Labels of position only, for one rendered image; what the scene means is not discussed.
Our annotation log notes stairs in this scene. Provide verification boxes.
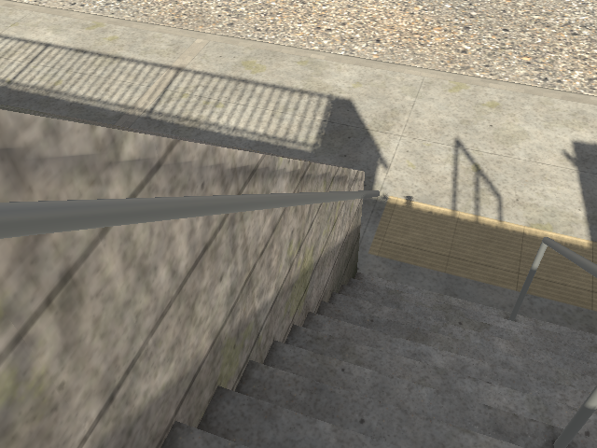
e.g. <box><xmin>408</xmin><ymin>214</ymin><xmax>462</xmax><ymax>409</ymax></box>
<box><xmin>161</xmin><ymin>273</ymin><xmax>597</xmax><ymax>448</ymax></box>

